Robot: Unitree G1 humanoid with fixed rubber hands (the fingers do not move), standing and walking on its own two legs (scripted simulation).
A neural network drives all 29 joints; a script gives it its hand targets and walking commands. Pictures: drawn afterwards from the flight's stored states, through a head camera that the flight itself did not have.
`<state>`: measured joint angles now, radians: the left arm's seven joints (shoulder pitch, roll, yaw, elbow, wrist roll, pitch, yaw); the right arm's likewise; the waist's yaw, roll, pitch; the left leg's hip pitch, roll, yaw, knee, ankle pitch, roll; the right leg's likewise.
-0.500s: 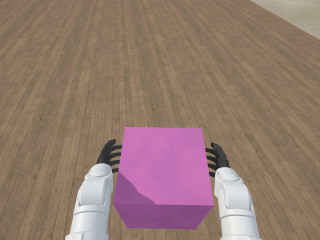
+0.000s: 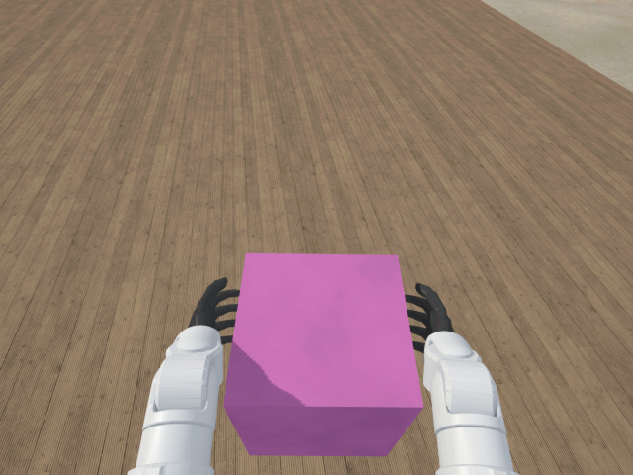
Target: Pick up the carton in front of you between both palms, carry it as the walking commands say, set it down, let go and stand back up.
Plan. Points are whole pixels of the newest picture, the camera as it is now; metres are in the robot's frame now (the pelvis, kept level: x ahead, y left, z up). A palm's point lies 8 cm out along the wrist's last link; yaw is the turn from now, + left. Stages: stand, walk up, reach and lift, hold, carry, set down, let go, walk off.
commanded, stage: carry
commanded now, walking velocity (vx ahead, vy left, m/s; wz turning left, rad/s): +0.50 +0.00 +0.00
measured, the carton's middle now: (320, 360) +0.31 +0.00 -0.05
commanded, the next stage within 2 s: none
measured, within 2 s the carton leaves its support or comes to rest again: neither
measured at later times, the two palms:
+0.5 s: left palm (255, 231) +0.49 +0.11 +0.02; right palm (426, 235) +0.51 -0.18 +0.02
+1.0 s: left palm (255, 171) +0.64 +0.13 +0.04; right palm (407, 178) +0.65 -0.16 +0.04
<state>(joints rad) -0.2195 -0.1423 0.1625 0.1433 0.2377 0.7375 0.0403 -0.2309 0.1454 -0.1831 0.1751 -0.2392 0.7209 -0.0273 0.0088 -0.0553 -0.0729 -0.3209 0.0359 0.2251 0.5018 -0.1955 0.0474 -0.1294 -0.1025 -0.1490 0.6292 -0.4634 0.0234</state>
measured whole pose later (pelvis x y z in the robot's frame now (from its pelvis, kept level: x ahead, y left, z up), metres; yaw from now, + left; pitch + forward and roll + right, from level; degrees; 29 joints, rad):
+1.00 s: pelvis +0.35 -0.03 +0.00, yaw +2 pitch +3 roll +0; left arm -0.24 -0.15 0.16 0.19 0.25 0.74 0.04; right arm -0.23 0.14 -0.18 0.19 -0.25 0.72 -0.05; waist 0.01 -0.01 -0.12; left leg -0.30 0.05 0.18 0.55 -0.30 0.02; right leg -0.19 -0.08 -0.18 0.53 -0.38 0.02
